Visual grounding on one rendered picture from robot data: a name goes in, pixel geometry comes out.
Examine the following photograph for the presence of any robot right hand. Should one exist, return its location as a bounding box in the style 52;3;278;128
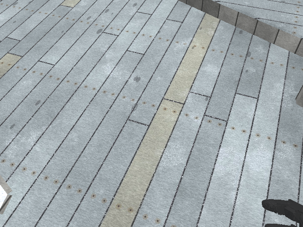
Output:
261;199;303;227

